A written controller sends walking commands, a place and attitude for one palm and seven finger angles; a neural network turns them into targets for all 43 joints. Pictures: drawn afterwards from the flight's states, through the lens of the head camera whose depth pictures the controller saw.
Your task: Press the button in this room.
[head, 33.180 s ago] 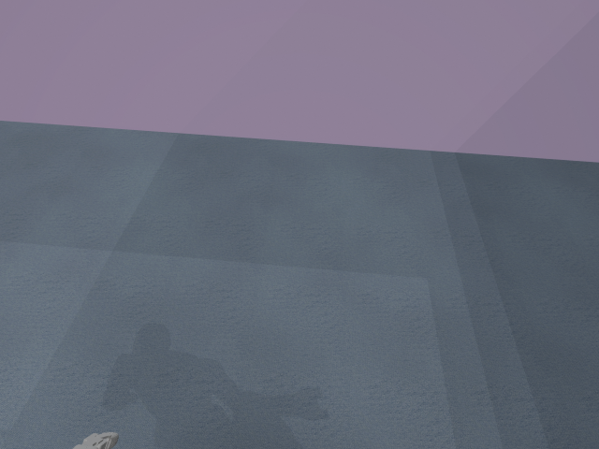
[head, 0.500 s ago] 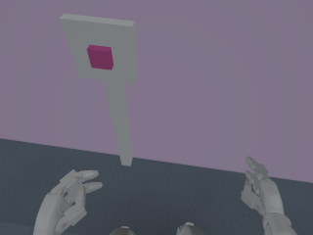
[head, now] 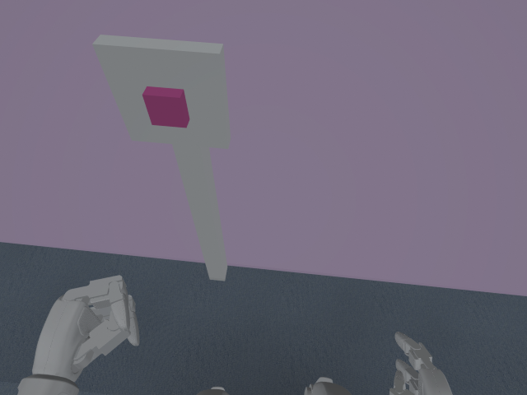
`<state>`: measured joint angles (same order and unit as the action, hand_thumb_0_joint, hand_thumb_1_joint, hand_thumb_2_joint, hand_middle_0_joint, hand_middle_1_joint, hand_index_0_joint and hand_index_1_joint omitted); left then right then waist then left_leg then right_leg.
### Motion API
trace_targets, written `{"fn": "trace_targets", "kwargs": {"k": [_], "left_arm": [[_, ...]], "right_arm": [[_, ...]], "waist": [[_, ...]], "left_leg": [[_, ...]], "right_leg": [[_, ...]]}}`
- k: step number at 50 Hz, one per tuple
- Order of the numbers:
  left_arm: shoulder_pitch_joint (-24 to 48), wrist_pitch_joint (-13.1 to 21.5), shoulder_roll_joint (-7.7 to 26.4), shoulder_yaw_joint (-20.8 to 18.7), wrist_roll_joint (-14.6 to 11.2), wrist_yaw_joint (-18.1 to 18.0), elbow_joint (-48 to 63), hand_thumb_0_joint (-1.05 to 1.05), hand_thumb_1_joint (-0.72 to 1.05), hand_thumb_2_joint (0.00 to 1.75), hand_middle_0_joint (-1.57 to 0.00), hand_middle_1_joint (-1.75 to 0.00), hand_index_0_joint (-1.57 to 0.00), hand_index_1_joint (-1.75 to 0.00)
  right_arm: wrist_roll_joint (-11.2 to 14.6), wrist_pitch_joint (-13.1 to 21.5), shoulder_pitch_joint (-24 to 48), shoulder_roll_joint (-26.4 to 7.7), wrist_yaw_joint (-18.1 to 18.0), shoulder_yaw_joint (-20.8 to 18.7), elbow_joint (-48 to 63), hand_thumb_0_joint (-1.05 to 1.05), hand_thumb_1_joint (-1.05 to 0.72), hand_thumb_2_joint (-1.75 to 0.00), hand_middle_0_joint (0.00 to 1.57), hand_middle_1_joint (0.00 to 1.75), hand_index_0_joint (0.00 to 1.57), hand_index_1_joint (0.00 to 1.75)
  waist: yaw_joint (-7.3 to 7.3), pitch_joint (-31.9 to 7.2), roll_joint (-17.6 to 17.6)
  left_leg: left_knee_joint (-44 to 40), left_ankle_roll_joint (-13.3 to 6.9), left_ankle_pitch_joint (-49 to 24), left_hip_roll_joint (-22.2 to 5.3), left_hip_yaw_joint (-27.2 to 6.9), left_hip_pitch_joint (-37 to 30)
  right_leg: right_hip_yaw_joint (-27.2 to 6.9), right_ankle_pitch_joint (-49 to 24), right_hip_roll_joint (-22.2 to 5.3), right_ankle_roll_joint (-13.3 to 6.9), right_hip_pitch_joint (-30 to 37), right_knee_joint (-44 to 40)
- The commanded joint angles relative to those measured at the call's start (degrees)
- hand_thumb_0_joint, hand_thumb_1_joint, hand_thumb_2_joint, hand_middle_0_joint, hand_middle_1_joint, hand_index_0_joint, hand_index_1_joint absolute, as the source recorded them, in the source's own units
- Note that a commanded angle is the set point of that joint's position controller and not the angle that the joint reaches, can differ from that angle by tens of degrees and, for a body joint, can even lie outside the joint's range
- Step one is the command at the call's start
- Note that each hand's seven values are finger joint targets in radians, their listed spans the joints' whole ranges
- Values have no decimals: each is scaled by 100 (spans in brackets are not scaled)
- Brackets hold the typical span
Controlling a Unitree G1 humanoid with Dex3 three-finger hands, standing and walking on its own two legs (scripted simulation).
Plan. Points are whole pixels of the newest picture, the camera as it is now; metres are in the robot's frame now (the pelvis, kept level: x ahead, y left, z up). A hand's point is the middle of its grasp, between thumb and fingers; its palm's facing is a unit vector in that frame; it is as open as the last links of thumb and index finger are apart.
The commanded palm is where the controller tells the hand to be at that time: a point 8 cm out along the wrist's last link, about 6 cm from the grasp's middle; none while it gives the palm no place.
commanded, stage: raise the hand and make a fist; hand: left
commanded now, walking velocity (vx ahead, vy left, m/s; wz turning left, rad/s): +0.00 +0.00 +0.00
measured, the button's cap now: (167, 106) +0.54 +0.20 +0.13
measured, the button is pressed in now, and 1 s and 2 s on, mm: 0 0 0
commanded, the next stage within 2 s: aim a knuckle at the button in 1.06 s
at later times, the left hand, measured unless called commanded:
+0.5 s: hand (98, 290) +0.23 +0.21 +0.10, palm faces -0.01 -1.00 -0.07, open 3.1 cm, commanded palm +0.20 +0.26 +0.12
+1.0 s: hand (96, 276) +0.24 +0.21 +0.12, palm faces -0.02 -1.00 -0.06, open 3.1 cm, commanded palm +0.21 +0.26 +0.13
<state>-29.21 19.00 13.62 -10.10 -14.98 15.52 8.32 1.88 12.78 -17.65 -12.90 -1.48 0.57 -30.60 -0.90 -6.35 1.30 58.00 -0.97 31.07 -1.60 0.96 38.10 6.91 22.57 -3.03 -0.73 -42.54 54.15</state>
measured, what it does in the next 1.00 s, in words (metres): stands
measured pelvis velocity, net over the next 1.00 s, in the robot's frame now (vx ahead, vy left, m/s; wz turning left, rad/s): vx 0.01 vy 0.00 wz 0.00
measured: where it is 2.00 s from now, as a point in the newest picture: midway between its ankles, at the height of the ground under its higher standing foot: outside the picture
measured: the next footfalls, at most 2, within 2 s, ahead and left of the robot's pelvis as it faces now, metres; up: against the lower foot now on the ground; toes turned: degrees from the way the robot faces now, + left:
none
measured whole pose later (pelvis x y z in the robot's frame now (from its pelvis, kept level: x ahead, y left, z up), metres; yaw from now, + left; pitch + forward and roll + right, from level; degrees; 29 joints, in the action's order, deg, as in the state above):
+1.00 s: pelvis +0.01 +0.00 +0.04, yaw +0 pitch +3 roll -1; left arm -16.5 10.0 16.2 -14.4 -16.6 18.9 1.6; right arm 2.3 15.2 -16.1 -14.9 -2.6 3.0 -32.5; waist 0.6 -3.7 1.6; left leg 43.2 -1.1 25.4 -1.1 1.7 21.3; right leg 6.4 17.3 -2.4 -0.2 -25.9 40.0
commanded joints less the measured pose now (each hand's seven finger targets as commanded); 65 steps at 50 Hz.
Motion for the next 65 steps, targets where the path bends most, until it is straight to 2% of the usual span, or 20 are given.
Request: {"fn": "trace_targets", "kwargs": {"k": [1,5,14,16,18,20,24,26,30,31,33,36,46,49,52,58,60,61,64,65], "left_arm": [[249,330,734,-433,-137,-34,1173,0,90,90,-130,-150,-130,-150],[262,287,709,-470,-130,-89,1348,0,90,90,-130,-150,-130,-150],[713,-102,836,-582,-200,95,1134,0,90,90,-130,-150,-130,-150],[878,-196,890,-634,-253,160,940,0,90,90,-130,-150,-130,-150],[1050,-218,953,-686,-262,205,1061,0,90,90,-130,-150,-130,-150],[1115,-268,978,-743,-289,222,1002,0,90,90,-130,-150,-130,-150],[1504,-337,1048,-756,-347,305,936,0,90,90,-130,-150,-130,-150],[1630,-382,1125,-819,-364,317,902,0,90,90,-130,-150,-130,-150],[1803,-509,1197,-901,-378,354,772,0,90,90,-130,-150,-130,-150],[1894,-558,1265,-961,-414,361,676,0,90,90,-130,-150,-130,-150],[2048,-613,1298,-1009,-429,393,629,0,90,90,-130,-150,-130,-150],[1856,-705,1140,-913,-436,432,377,0,90,90,-130,-150,-130,-150],[2066,-544,1222,-938,-323,285,592,0,90,90,-130,-150,-130,-150],[2112,-480,1171,-888,-295,282,661,0,90,90,-130,-150,-130,-150],[2066,-477,1167,-913,-332,327,570,0,90,90,-130,-150,-130,-150],[2108,-501,1168,-912,-383,421,451,0,90,90,-130,-150,-130,-150],[2652,-489,1245,-879,-349,394,349,0,90,90,-130,-150,-130,-150],[2955,-490,1345,-941,-363,380,163,0,90,90,-130,-150,-130,-150],[3474,-427,1148,-673,-293,395,88,0,90,90,-130,-150,-130,-150],[3554,-439,1187,-682,-272,374,-70,0,90,90,-130,-150,-130,-150]], "right_arm": [[27,437,568,-758,-103,-305,1076,0,-90,-90,20,30,20,30],[44,454,494,-742,-103,-300,1056,0,-90,-90,20,30,20,30],[52,403,526,-785,-112,-208,990,0,-90,-90,20,30,20,30],[39,390,561,-802,-125,-181,960,0,-90,-90,20,30,20,30],[47,405,557,-808,-116,-143,960,0,-90,-90,20,30,20,30],[44,426,540,-814,-129,-133,943,0,-90,-90,20,30,20,30],[53,460,580,-853,-150,-81,878,0,-90,-90,20,30,20,30],[40,486,596,-872,-154,-58,845,0,-90,-90,20,30,20,30],[60,526,611,-884,-175,-38,800,0,-90,-90,20,30,20,30],[58,523,632,-903,-186,-31,791,0,-90,-90,20,30,20,30],[74,528,633,-910,-203,-35,769,0,-90,-90,20,30,20,30],[67,552,649,-915,-192,-25,764,0,-90,-90,20,30,20,30],[36,579,627,-917,-177,-43,735,0,-90,-90,20,30,20,30],[50,595,642,-890,-186,-49,719,0,-90,-90,20,30,20,30],[36,601,638,-906,-193,-52,704,0,-90,-90,20,30,20,30],[51,598,688,-907,-226,-45,695,0,-90,-90,20,30,20,30],[48,572,678,-938,-258,-27,617,0,-90,-90,20,30,20,30],[37,539,647,-960,-291,-19,547,0,-90,-90,20,30,20,30],[70,559,668,-924,-326,-19,526,0,-90,-90,20,30,20,30],[76,565,634,-931,-342,-26,498,0,-90,-90,20,30,20,30]], "waist": [[66,-756,-33],[116,-925,289],[75,-707,315],[51,-563,84],[89,-718,396],[78,-729,204],[70,-603,311],[90,-638,155],[143,-609,378],[129,-528,107],[170,-582,229],[191,-431,60],[166,-316,87],[168,-347,386],[153,-439,89],[152,-346,102],[53,-216,151],[-9,-115,-115],[-6,-401,437],[-11,-448,341]], "left_leg": [[-1151,24,-1504,157,-295,33],[-1265,55,-1970,141,-274,-313],[-1488,75,-2403,117,-269,-667],[-1520,56,-2345,119,-278,-659],[-1621,78,-2384,120,-277,-828],[-1655,76,-2471,106,-289,-893],[-1798,78,-2333,110,-296,-1013],[-1859,75,-2444,101,-329,-1085],[-2034,98,-2437,101,-312,-1235],[-2055,75,-2386,100,-329,-1191],[-2145,75,-2380,108,-293,-1282],[-2208,83,-2432,109,-287,-1274],[-2313,71,-2144,126,-239,-1325],[-2330,69,-2087,145,-215,-1413],[-2283,46,-2129,143,-207,-1367],[-2265,31,-1869,163,-190,-1271],[-2243,31,-1749,156,-212,-1222],[-2207,16,-1637,148,-224,-1131],[-2241,35,-1678,169,-232,-1367],[-2245,39,-1726,154,-246,-1390]], "right_leg": [[-306,-325,259,-51,1328,-797],[-228,-912,255,-51,1512,-793],[-196,-1528,276,-43,1842,-1047],[-213,-1532,307,-47,1922,-1129],[-206,-1542,284,-54,1996,-1171],[-189,-1634,288,-40,2049,-1220],[-204,-1513,279,-45,2121,-1373],[-189,-1594,295,-59,2260,-1405],[-175,-1563,264,-58,2348,-1526],[-185,-1519,286,-58,2396,-1577],[-202,-1543,263,-53,2497,-1649],[-190,-1594,281,-64,2545,-1709],[-265,-1308,287,-55,2531,-1838],[-287,-1272,256,-60,2511,-1871],[-318,-1363,263,-42,2599,-1882],[-388,-1045,233,-31,2546,-1973],[-388,-913,234,-16,2395,-1972],[-432,-724,256,-9,2350,-2003],[-406,-806,223,-29,2321,-1929],[-377,-876,228,-28,2324,-1902]]}}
